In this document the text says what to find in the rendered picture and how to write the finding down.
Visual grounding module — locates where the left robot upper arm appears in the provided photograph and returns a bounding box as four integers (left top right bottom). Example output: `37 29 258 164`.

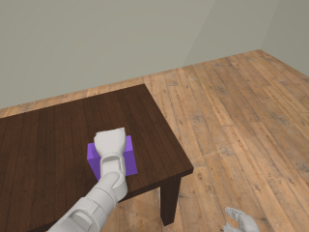
53 217 88 232

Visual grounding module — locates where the robot right hand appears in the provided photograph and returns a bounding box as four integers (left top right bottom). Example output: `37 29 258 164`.
223 207 260 232

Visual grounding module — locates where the table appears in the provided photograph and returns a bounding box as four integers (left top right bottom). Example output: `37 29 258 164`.
0 83 194 232

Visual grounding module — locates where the robot left hand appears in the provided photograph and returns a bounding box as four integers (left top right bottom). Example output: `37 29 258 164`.
94 128 126 158

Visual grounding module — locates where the sponge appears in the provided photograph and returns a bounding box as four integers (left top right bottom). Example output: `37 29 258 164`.
87 135 138 181

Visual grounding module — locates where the robot left forearm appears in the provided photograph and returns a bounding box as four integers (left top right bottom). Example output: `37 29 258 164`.
47 153 128 232

